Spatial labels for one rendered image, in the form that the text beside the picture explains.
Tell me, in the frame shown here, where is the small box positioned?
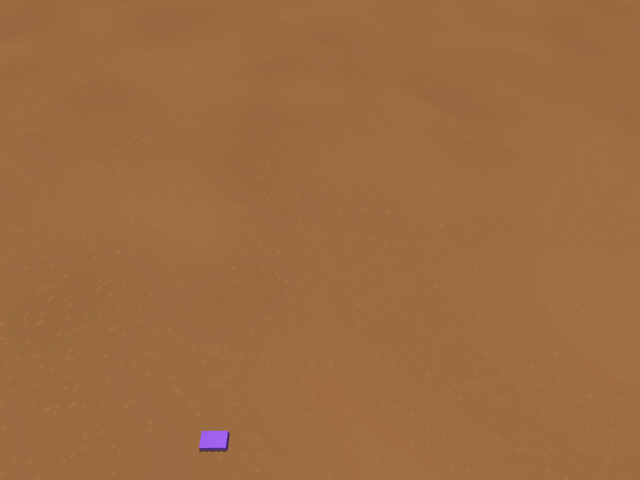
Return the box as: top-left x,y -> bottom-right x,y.
199,431 -> 230,451

